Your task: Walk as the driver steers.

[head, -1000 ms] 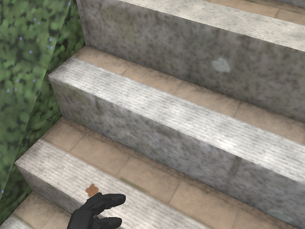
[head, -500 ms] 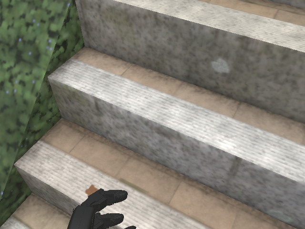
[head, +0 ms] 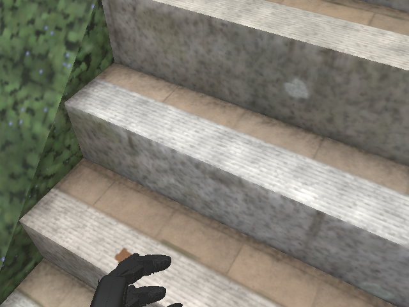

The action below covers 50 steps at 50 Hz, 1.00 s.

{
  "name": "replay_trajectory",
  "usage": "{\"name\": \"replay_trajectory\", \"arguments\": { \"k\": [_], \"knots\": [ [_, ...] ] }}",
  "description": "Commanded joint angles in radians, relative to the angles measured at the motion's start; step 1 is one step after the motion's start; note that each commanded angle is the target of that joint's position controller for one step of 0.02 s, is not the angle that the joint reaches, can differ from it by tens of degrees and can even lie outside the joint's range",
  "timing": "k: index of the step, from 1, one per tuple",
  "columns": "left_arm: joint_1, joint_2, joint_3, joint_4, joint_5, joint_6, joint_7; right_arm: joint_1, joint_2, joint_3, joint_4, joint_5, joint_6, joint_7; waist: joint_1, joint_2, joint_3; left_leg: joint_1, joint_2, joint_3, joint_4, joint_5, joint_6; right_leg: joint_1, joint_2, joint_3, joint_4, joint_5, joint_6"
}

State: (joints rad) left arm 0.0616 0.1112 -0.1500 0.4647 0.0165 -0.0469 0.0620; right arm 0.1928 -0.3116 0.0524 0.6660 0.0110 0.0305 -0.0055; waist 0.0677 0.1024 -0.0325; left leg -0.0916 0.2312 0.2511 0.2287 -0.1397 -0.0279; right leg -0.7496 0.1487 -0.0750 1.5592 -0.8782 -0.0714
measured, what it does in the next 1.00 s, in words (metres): stands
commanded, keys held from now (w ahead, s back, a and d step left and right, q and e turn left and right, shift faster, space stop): w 0.12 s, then no key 0.88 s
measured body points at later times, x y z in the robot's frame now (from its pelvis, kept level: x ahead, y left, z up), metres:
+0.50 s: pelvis -0.01 +0.01 +0.00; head -0.01 +0.01 +0.45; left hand +0.21 +0.15 -0.07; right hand +0.05 -0.23 -0.14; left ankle -0.03 +0.13 -0.76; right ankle -0.01 -0.11 -0.56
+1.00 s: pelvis -0.01 +0.04 -0.01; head -0.01 +0.04 +0.44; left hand +0.17 +0.17 -0.13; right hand -0.10 -0.15 -0.16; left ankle -0.03 +0.13 -0.76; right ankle -0.01 -0.11 -0.56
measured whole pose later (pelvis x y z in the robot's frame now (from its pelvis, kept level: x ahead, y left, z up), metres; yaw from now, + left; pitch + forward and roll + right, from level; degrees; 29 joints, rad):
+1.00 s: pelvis -0.01 +0.04 -0.01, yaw +1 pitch +2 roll -2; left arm -0.01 -0.01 -0.11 0.93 -0.01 -0.01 0.02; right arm 0.50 -0.08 0.04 1.07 -0.04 0.08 -0.01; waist -0.01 0.03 -0.04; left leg -0.11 0.10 0.28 0.21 -0.13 0.00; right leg -0.79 0.02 0.02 1.62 -0.86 0.04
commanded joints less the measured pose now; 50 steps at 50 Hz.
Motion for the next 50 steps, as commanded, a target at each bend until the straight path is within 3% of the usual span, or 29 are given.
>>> {"name": "replay_trajectory", "arguments": {
  "k": [1, 3, 4, 6, 8, 9, 10, 16, 19, 23, 25, 26, 29, 31, 36, 42, 50],
  "knots": [
    [-0.096, 0.038, 0.016, -0.106, 0.001, -0.021, 0.002, -0.027, -0.123, -0.035, -0.071, -0.002, -0.015, -0.003, -0.007, -0.053, -0.105, 0.043, 0.031, -0.005, 0.023, 0.358, 0.137, 0.038, -0.033, 0.155, -0.266, -0.108, -0.003],
    [-0.122, 0.038, 0.013, -0.110, 0.000, -0.023, -0.001, -0.060, -0.124, -0.034, -0.079, 0.000, -0.015, 0.000, -0.005, -0.050, -0.078, 0.020, 0.030, -0.004, 0.017, 0.374, 0.136, 0.029, -0.038, 0.161, -0.272, -0.084, -0.002],
    [-0.098, 0.038, 0.015, -0.105, 0.001, -0.021, 0.002, -0.029, -0.122, -0.034, -0.071, -0.002, -0.015, -0.003, -0.007, -0.053, -0.102, 0.041, 0.031, -0.004, 0.022, 0.351, 0.137, 0.035, -0.033, 0.158, -0.268, -0.112, -0.004],
    [-0.104, 0.037, 0.014, -0.105, 0.000, -0.019, 0.003, -0.030, -0.120, -0.034, -0.070, -0.001, -0.013, -0.004, -0.009, -0.052, -0.087, 0.032, 0.032, -0.007, 0.011, 0.318, 0.138, 0.029, -0.033, 0.156, -0.269, -0.128, -0.005],
    [-0.117, 0.035, 0.012, -0.099, -0.001, -0.017, 0.003, -0.044, -0.124, -0.031, -0.071, -0.005, -0.009, -0.001, -0.011, -0.060, -0.089, 0.029, 0.024, 0.002, 0.029, 0.394, 0.129, 0.034, -0.042, 0.165, -0.256, -0.040, 0.001],
    [-0.088, 0.035, 0.014, -0.086, 0.000, -0.012, 0.008, 0.008, -0.125, -0.032, -0.054, -0.008, -0.005, -0.003, -0.020, -0.069, -0.132, 0.060, 0.024, 0.003, 0.045, 0.391, 0.128, 0.049, -0.042, 0.163, -0.240, -0.041, 0.000],
    [-0.088, 0.032, 0.012, -0.077, 0.000, -0.007, 0.011, 0.026, -0.122, -0.032, -0.044, -0.007, 0.000, -0.004, -0.028, -0.072, -0.134, 0.057, 0.025, 0.000, 0.043, 0.374, 0.127, 0.049, -0.046, 0.164, -0.232, -0.036, 0.001],
    [-0.119, -0.010, -0.003, -0.027, 0.005, 0.019, 0.016, 0.073, -0.069, -0.014, 0.023, -0.024, 0.016, -0.004, -0.036, -0.103, -0.075, 0.001, 0.030, -0.013, -0.037, 0.086, 0.091, 0.020, -0.099, 0.193, -0.214, 0.078, 0.024],
    [-0.144, -0.037, -0.016, 0.005, 0.006, 0.020, 0.011, 0.110, -0.045, -0.009, 0.075, -0.028, 0.017, -0.007, -0.045, -0.097, -0.053, 0.015, 0.061, -0.049, -0.093, -0.082, 0.088, -0.033, -0.132, 0.194, -0.169, 0.080, 0.050],
    [-0.150, -0.055, -0.022, 0.066, 0.006, 0.018, 0.002, 0.150, -0.030, -0.011, 0.135, -0.033, 0.014, -0.008, -0.051, -0.093, -0.041, 0.028, 0.091, -0.088, -0.124, -0.168, 0.091, -0.082, -0.157, 0.183, -0.111, 0.029, 0.068],
    [-0.144, -0.054, -0.015, 0.119, -0.008, 0.013, -0.010, 0.181, -0.010, -0.010, 0.167, -0.034, 0.022, -0.005, -0.052, -0.134, -0.045, 0.002, 0.078, -0.067, -0.105, -0.139, 0.081, -0.051, -0.180, 0.203, -0.122, 0.141, 0.064],
    [-0.131, -0.062, -0.008, 0.139, -0.013, 0.008, -0.015, 0.238, -0.025, -0.024, 0.206, -0.038, 0.029, 0.016, -0.056, -0.127, -0.047, -0.027, 0.030, -0.038, -0.081, -0.001, 0.070, -0.025, -0.163, 0.243, -0.108, 0.281, 0.037],
    [-0.139, -0.064, 0.002, 0.164, -0.010, 0.014, -0.021, 0.273, 0.022, -0.023, 0.249, -0.037, 0.033, 0.033, -0.056, -0.125, -0.089, -0.039, 0.013, -0.031, -0.064, 0.020, 0.067, 0.025, -0.172, 0.271, -0.134, 0.320, 0.020],
    [-0.158, -0.075, 0.005, 0.181, -0.007, 0.026, -0.021, 0.254, 0.059, -0.015, 0.261, -0.044, 0.037, 0.028, -0.053, -0.116, -0.055, -0.073, 0.006, -0.037, -0.078, -0.070, 0.063, 0.014, -0.170, 0.283, -0.161, 0.258, 0.014],
    [-0.167, -0.082, 0.017, 0.254, -0.010, 0.032, -0.025, 0.300, 0.094, -0.014, 0.303, -0.051, 0.049, 0.003, -0.051, -0.111, 0.031, -0.096, -0.010, -0.036, -0.092, -0.138, 0.055, -0.039, -0.163, 0.277, -0.197, 0.190, 0.006],
    [-0.178, -0.107, 0.028, 0.335, -0.019, 0.026, -0.032, 0.391, 0.132, -0.021, 0.365, -0.053, 0.052, -0.008, -0.067, -0.127, 0.037, -0.054, -0.021, -0.035, -0.085, -0.083, 0.051, -0.058, -0.170, 0.263, -0.199, 0.208, 0.009],
    [-0.183, -0.133, 0.038, 0.411, -0.026, 0.022, -0.040, 0.462, 0.168, -0.030, 0.433, -0.053, 0.049, -0.013, -0.078, -0.095, -0.004, 0.032, -0.010, -0.053, -0.064, 0.099, 0.035, -0.088, -0.193, 0.235, -0.151, 0.220, 0.032]
  ]
}}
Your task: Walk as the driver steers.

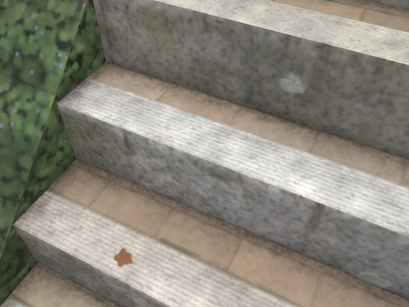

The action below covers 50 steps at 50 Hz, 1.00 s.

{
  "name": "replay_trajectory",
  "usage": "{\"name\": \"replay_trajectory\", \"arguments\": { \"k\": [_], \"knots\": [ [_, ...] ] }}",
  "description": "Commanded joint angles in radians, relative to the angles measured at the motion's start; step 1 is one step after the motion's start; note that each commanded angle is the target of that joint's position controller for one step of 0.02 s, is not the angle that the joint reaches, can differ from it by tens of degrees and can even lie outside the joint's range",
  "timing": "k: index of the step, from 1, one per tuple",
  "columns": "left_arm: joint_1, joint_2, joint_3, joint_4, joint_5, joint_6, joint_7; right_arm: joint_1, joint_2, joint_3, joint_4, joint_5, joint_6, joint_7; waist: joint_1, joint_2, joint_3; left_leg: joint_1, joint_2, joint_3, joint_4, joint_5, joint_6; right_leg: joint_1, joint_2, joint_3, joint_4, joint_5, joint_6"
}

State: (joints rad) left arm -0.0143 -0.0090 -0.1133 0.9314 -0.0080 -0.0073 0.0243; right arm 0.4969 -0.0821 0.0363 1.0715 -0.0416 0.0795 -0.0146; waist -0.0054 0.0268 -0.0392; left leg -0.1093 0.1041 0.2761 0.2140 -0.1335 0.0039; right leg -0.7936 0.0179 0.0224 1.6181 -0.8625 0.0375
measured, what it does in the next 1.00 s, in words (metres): stands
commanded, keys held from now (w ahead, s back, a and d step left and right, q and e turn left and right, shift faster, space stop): no key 0.62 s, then w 0.20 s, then no key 0.18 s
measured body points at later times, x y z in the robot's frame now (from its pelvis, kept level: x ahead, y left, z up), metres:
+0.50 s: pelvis +0.01 +0.02 +0.00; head +0.01 +0.04 +0.45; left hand +0.19 +0.13 -0.13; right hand -0.17 -0.13 -0.13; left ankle -0.01 +0.10 -0.76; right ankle +0.00 -0.14 -0.56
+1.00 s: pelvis +0.03 +0.01 +0.01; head +0.07 +0.02 +0.46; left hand +0.27 +0.09 -0.09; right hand -0.15 -0.17 -0.11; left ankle -0.01 +0.10 -0.75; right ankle +0.02 -0.11 -0.56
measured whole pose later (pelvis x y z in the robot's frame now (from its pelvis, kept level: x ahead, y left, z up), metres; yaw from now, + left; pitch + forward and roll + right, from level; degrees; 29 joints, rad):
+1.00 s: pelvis +0.03 +0.01 +0.01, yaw +0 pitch +6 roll -5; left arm -0.19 -0.05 -0.13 0.94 0.00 -0.03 -0.01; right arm 0.59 -0.09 0.02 1.16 -0.04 0.04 -0.07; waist -0.05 0.06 -0.03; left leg -0.16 0.14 0.24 0.21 -0.08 0.04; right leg -0.83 -0.02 -0.14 1.53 -0.81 -0.02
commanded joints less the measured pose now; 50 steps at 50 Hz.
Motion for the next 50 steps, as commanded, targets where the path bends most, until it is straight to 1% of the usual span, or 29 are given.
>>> {"name": "replay_trajectory", "arguments": {
  "k": [1, 4, 6, 7, 10, 11, 12, 13, 18, 27, 28, 31, 32, 33, 35, 36, 38, 39, 40, 41, 42, 43, 44, 45, 46, 47, 48, 49, 50],
  "knots": [
    [-0.109, -0.016, 0.002, -0.048, -0.003, -0.017, -0.003, 0.167, -0.057, -0.015, 0.034, -0.001, -0.001, -0.005, -0.008, -0.015, -0.002, 0.058, 0.120, -0.082, -0.047, 0.116, 0.001, -0.048, -0.066, 0.134, -0.204, 0.201, -0.074],
    [-0.106, -0.021, 0.007, -0.015, -0.008, -0.016, -0.003, 0.184, -0.053, -0.020, 0.055, -0.004, 0.000, -0.010, -0.012, -0.001, -0.008, 0.083, 0.116, -0.081, -0.034, 0.167, -0.001, -0.066, -0.074, 0.125, -0.202, 0.208, -0.067],
    [-0.136, -0.029, 0.008, -0.009, 0.000, -0.018, -0.006, 0.227, -0.050, -0.021, 0.077, -0.012, 0.007, -0.020, -0.024, 0.018, -0.011, 0.098, 0.110, -0.079, -0.030, 0.185, 0.004, -0.093, -0.081, 0.120, -0.184, 0.195, -0.064],
    [-0.139, -0.033, 0.007, -0.004, -0.001, -0.018, -0.007, 0.238, -0.042, -0.020, 0.085, -0.014, 0.007, -0.024, -0.024, 0.020, -0.013, 0.104, 0.116, -0.089, -0.029, 0.196, 0.006, -0.101, -0.086, 0.115, -0.175, 0.184, -0.061],
    [-0.136, -0.044, 0.007, 0.016, -0.006, -0.017, -0.011, 0.228, -0.033, -0.018, 0.092, -0.014, 0.003, -0.031, -0.017, 0.008, -0.021, 0.101, 0.130, -0.106, -0.036, 0.175, 0.011, -0.104, -0.097, 0.109, -0.173, 0.161, -0.049],
    [-0.140, -0.051, 0.005, 0.023, -0.004, -0.016, -0.015, 0.238, -0.026, -0.016, 0.102, -0.021, 0.006, -0.034, -0.019, 0.003, -0.019, 0.098, 0.128, -0.106, -0.039, 0.148, 0.013, -0.107, -0.098, 0.109, -0.181, 0.170, -0.049],
    [-0.144, -0.050, 0.006, 0.029, -0.005, -0.015, -0.016, 0.242, -0.024, -0.017, 0.107, -0.022, 0.008, -0.036, -0.021, 0.002, -0.012, 0.090, 0.127, -0.107, -0.043, 0.135, 0.013, -0.107, -0.099, 0.108, -0.184, 0.172, -0.049],
    [-0.158, -0.054, 0.005, 0.034, -0.007, -0.015, -0.018, 0.247, -0.018, -0.014, 0.112, -0.028, 0.010, -0.038, -0.023, -0.005, -0.001, 0.079, 0.125, -0.105, -0.050, 0.125, 0.008, -0.108, -0.098, 0.108, -0.186, 0.187, -0.048],
    [-0.167, -0.049, 0.008, 0.060, -0.007, -0.019, -0.020, 0.276, -0.009, -0.014, 0.137, -0.023, 0.012, -0.044, -0.026, 0.006, 0.008, 0.077, 0.122, -0.110, -0.047, 0.133, 0.006, -0.111, -0.107, 0.106, -0.190, 0.189, -0.048],
    [-0.179, -0.056, 0.012, 0.092, -0.012, -0.021, -0.022, 0.309, 0.000, -0.018, 0.165, -0.024, 0.013, -0.050, -0.035, 0.005, 0.016, 0.075, 0.122, -0.119, -0.047, 0.136, 0.013, -0.116, -0.116, 0.100, -0.195, 0.200, -0.043],
    [-0.179, -0.049, 0.015, 0.093, -0.011, -0.022, -0.022, 0.311, 0.005, -0.019, 0.166, -0.024, 0.013, -0.051, -0.034, 0.012, 0.021, 0.072, 0.118, -0.120, -0.049, 0.134, 0.017, -0.115, -0.118, 0.098, -0.196, 0.193, -0.041],
    [-0.178, -0.051, 0.017, 0.099, -0.012, -0.023, -0.021, 0.317, 0.004, -0.021, 0.170, -0.024, 0.013, -0.053, -0.036, 0.007, 0.017, 0.080, 0.118, -0.122, -0.046, 0.145, 0.021, -0.118, -0.120, 0.095, -0.195, 0.197, -0.038],
    [-0.182, -0.057, 0.015, 0.101, -0.012, -0.021, -0.020, 0.333, 0.010, -0.019, 0.175, -0.026, 0.011, -0.055, -0.046, 0.013, 0.008, 0.090, 0.125, -0.141, -0.066, 0.052, 0.030, -0.133, -0.113, 0.087, -0.180, 0.155, -0.036],
    [-0.197, -0.062, 0.014, 0.099, -0.015, -0.018, -0.018, 0.345, 0.011, -0.018, 0.178, -0.028, 0.009, -0.059, -0.056, 0.020, 0.018, 0.092, 0.142, -0.173, -0.097, -0.078, 0.044, -0.162, -0.107, 0.072, -0.150, 0.107, -0.036],
    [-0.222, -0.054, 0.017, 0.091, -0.024, -0.020, -0.014, 0.354, -0.011, -0.020, 0.174, -0.023, 0.003, -0.071, -0.072, 0.043, 0.040, 0.120, 0.201, -0.271, -0.152, -0.280, 0.082, -0.254, -0.090, 0.015, -0.038, -0.001, -0.034],
    [-0.227, -0.049, 0.019, 0.088, -0.028, -0.024, -0.015, 0.352, -0.026, -0.022, 0.169, -0.020, -0.004, -0.077, -0.076, 0.050, 0.043, 0.150, 0.236, -0.325, -0.162, -0.334, 0.104, -0.312, -0.087, -0.013, 0.028, -0.048, -0.039],
    [-0.243, -0.056, 0.016, 0.071, -0.035, -0.036, -0.019, 0.336, -0.069, -0.028, 0.153, -0.009, -0.021, -0.089, -0.079, 0.059, 0.036, 0.214, 0.298, -0.405, -0.157, -0.387, 0.145, -0.441, -0.100, -0.047, 0.166, -0.084, -0.052],
    [-0.268, -0.066, 0.007, 0.048, -0.038, -0.043, -0.025, 0.331, -0.091, -0.031, 0.146, -0.004, -0.030, -0.095, -0.084, 0.061, 0.032, 0.252, 0.318, -0.427, -0.151, -0.385, 0.162, -0.515, -0.113, -0.056, 0.217, -0.067, -0.057],
    [-0.311, -0.060, -0.002, -0.002, -0.042, -0.042, -0.031, 0.270, -0.121, -0.037, 0.133, 0.000, -0.033, -0.106, -0.072, 0.068, 0.043, 0.236, 0.305, -0.379, -0.166, -0.360, 0.166, -0.531, -0.126, -0.099, 0.182, -0.033, -0.074],
    [-0.357, -0.069, -0.015, -0.043, -0.032, -0.043, -0.039, 0.280, -0.115, -0.037, 0.128, 0.006, -0.037, -0.112, -0.091, 0.061, 0.031, 0.214, 0.298, -0.369, -0.167, -0.333, 0.176, -0.497, -0.128, -0.103, 0.124, -0.057, -0.077],
    [-0.359, -0.073, -0.023, -0.061, -0.029, -0.042, -0.044, 0.289, -0.091, -0.032, 0.133, 0.010, -0.038, -0.116, -0.088, 0.049, 0.017, 0.177, 0.283, -0.345, -0.164, -0.301, 0.178, -0.424, -0.132, -0.093, 0.046, -0.101, -0.081],
    [-0.335, -0.072, -0.029, -0.063, -0.028, -0.039, -0.048, 0.289, -0.081, -0.030, 0.133, 0.014, -0.038, -0.116, -0.079, 0.056, 0.005, 0.126, 0.261, -0.315, -0.168, -0.270, 0.185, -0.328, -0.119, -0.100, -0.040, -0.148, -0.084],
    [-0.315, -0.068, -0.032, -0.058, -0.026, -0.039, -0.049, 0.304, -0.049, -0.022, 0.132, 0.017, -0.035, -0.111, -0.076, 0.044, -0.016, 0.080, 0.219, -0.277, -0.155, -0.168, 0.181, -0.189, -0.086, -0.121, -0.166, -0.168, -0.087],
    [-0.238, -0.065, -0.032, -0.033, -0.022, -0.035, -0.043, 0.303, -0.061, -0.025, 0.131, 0.022, -0.028, -0.098, -0.043, 0.059, -0.057, 0.000, 0.174, -0.226, -0.135, 0.026, 0.179, 0.016, -0.034, -0.164, -0.296, -0.091, -0.092],
    [-0.177, -0.053, -0.027, -0.013, 0.000, -0.040, -0.040, 0.344, -0.062, -0.024, 0.125, 0.010, -0.035, -0.072, -0.033, 0.051, -0.117, 0.001, 0.150, -0.169, -0.057, 0.341, 0.159, 0.128, -0.046, -0.050, -0.318, 0.060, -0.095],
    [-0.104, -0.016, -0.010, 0.001, 0.009, -0.042, -0.042, 0.305, -0.073, -0.023, 0.121, -0.001, -0.034, -0.052, 0.004, -0.008, -0.204, 0.057, 0.073, -0.052, 0.055, 0.601, 0.119, 0.157, -0.078, 0.044, -0.298, 0.269, -0.107],
    [-0.124, -0.023, -0.021, -0.030, 0.024, -0.029, -0.033, 0.224, -0.073, -0.021, 0.092, -0.001, -0.045, -0.048, 0.018, 0.026, -0.217, 0.042, 0.075, -0.037, 0.085, 0.659, 0.098, 0.209, -0.101, 0.054, -0.361, 0.262, -0.100],
    [-0.150, -0.003, -0.010, -0.040, 0.022, -0.024, -0.025, 0.228, -0.053, -0.017, 0.086, 0.002, -0.047, -0.045, 0.002, 0.011, -0.221, 0.004, 0.062, -0.029, 0.123, 0.766, 0.082, 0.263, -0.123, 0.097, -0.377, 0.344, -0.102],
    [-0.119, 0.014, 0.000, -0.032, 0.022, -0.012, -0.018, 0.201, -0.051, -0.014, 0.081, -0.008, -0.046, -0.046, 0.020, 0.016, -0.216, 0.020, 0.047, -0.019, 0.148, 0.732, 0.081, 0.249, -0.125, 0.118, -0.422, 0.364, -0.105]
  ]
}}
